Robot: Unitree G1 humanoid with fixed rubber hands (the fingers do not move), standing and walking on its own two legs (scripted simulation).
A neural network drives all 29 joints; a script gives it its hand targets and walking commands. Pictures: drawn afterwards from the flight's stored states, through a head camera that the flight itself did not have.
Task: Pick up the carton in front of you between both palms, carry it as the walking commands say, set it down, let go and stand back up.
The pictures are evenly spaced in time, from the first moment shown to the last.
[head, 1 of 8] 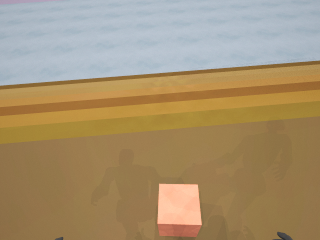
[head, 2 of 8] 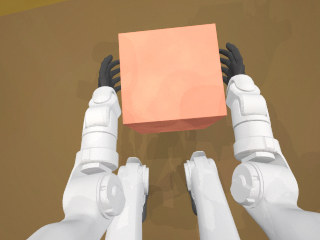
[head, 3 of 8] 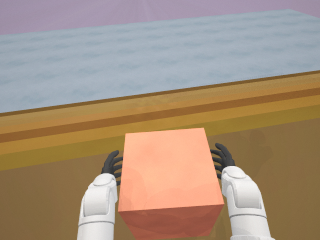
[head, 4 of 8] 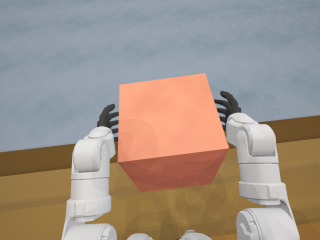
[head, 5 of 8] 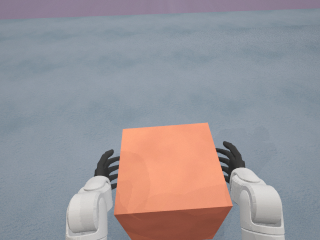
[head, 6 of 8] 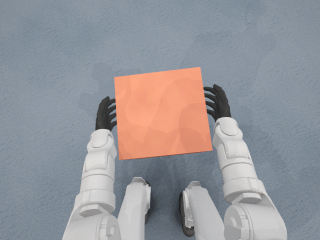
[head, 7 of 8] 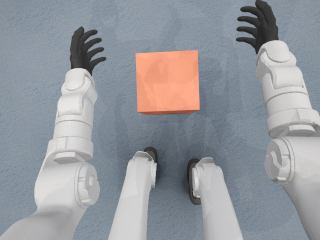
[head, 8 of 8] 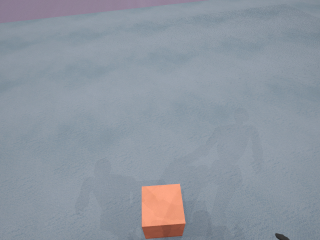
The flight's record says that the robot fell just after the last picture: no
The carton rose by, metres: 0.69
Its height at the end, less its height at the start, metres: -0.99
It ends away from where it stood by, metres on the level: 4.72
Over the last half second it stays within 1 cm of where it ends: yes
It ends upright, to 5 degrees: yes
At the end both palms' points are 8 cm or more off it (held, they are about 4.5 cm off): yes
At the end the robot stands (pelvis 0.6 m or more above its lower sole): yes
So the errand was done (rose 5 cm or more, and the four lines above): yes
